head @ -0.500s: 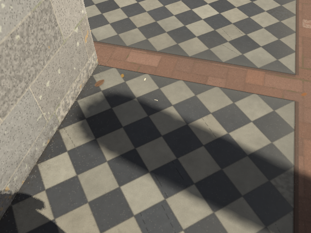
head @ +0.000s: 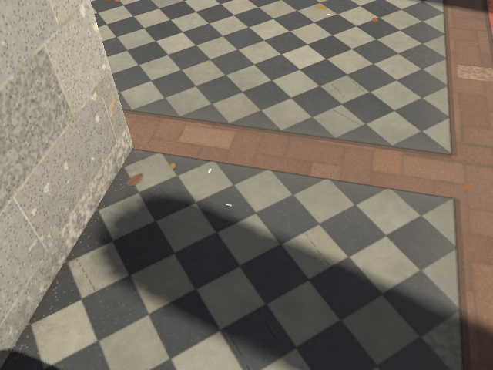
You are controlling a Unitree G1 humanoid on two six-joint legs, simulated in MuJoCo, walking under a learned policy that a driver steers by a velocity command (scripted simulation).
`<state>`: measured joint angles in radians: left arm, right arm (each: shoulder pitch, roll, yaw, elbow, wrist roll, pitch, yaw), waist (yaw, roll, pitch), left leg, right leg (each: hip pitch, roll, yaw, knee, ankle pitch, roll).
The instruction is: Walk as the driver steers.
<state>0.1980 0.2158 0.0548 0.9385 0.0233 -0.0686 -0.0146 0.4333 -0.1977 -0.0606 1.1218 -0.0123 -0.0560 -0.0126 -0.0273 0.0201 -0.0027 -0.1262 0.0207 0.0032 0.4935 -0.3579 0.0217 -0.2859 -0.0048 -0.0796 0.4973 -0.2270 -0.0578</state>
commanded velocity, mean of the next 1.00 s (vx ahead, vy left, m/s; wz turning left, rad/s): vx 0.14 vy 0.00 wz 0.00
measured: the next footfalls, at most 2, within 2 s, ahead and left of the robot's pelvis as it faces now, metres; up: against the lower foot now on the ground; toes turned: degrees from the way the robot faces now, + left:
left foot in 0.40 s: +0.29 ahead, +0.07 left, +0.00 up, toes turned +2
right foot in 0.70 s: +0.22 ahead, -0.13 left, +0.00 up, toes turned -2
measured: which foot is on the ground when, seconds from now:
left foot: up 0.00-0.38, down 0.40-1.00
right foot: down 0.00-0.42, up 0.44-0.68, down 0.70-1.00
